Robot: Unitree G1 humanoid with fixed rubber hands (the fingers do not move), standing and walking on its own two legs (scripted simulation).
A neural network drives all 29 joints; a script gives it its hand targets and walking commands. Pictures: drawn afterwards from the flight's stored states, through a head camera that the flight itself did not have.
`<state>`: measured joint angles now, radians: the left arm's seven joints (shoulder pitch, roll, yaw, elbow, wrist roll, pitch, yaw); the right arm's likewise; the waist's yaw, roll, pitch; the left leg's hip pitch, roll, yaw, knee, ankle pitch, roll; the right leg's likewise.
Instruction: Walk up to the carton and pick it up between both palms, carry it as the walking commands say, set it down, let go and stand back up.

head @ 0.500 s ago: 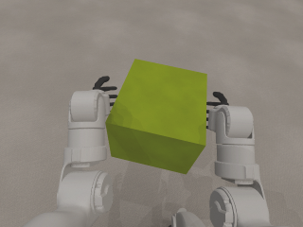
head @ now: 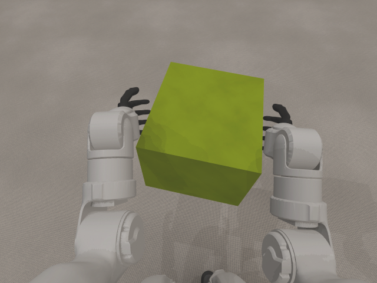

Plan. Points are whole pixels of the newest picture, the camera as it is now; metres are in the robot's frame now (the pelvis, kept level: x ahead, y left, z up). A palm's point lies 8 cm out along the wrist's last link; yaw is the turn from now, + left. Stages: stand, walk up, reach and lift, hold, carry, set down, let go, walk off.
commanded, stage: carry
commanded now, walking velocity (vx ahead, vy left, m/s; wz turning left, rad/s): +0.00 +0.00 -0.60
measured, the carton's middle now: (203, 133) +0.44 -0.01 +0.02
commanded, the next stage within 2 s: none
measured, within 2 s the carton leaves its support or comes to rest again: neither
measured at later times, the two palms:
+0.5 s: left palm (188, 132) +0.38 +0.02 +0.10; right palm (362, 167) +0.30 -0.26 +0.12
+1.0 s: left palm (281, 148) +0.34 -0.14 +0.11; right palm out of the picture +0.18 -0.40 +0.10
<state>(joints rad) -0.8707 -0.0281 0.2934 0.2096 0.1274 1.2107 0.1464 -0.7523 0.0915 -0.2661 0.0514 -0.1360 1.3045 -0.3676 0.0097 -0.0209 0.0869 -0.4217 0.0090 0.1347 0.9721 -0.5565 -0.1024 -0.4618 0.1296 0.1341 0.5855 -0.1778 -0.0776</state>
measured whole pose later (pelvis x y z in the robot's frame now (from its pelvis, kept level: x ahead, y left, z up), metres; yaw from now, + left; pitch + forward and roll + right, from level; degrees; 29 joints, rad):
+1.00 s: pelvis -0.08 -0.10 -0.01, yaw -28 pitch +6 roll +0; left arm -0.83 -0.03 0.28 0.18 0.13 1.22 0.16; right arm -0.72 0.11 -0.28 0.08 -0.14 1.27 -0.35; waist 0.01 -0.04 0.01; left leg -0.37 -0.01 0.14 0.65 -0.37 -0.01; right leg -0.53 0.19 0.19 0.61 -0.18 -0.05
